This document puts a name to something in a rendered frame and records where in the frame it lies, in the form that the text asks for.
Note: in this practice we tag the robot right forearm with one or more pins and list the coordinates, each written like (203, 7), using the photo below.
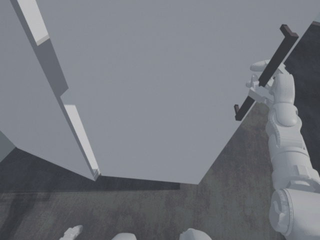
(292, 168)

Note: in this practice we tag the fridge door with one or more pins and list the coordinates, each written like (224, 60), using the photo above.
(155, 82)

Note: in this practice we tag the robot right upper arm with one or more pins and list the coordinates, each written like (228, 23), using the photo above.
(295, 214)

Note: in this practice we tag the robot right hand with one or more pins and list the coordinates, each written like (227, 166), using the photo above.
(282, 87)

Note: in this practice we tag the robot right thigh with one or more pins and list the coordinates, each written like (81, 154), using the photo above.
(193, 234)

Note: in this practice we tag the handle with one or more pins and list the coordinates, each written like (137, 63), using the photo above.
(278, 57)

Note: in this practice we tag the robot left hand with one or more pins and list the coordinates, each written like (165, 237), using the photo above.
(72, 233)

